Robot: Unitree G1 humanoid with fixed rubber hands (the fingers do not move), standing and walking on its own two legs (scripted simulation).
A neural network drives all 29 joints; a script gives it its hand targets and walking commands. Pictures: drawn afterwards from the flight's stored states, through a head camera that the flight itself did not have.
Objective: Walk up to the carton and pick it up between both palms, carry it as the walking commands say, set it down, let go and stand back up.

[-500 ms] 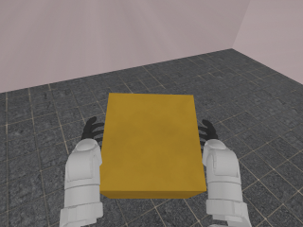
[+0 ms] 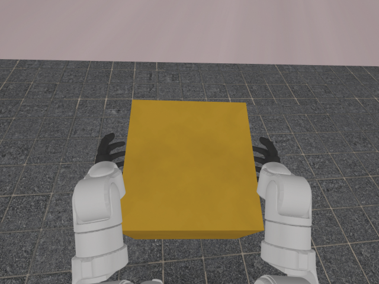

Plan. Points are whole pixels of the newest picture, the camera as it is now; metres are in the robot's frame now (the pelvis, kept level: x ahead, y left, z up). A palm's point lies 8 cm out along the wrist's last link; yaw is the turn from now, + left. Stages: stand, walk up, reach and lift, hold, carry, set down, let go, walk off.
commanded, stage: carry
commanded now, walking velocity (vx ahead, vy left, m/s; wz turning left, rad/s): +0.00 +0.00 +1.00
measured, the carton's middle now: (187, 174) +0.35 +0.01 +0.02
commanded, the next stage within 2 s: none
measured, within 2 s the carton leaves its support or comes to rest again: neither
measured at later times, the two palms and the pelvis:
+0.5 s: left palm out of the picture +0.25 +0.35 +0.13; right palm (165, 134) +0.39 +0.06 +0.11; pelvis +0.03 +0.07 +0.01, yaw +26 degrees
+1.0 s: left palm out of the picture +0.11 +0.49 +0.13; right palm (41, 141) +0.36 +0.29 +0.11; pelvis +0.04 +0.15 +0.01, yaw +52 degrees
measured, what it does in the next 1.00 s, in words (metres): steps to the left, turning left: right foot, then left foot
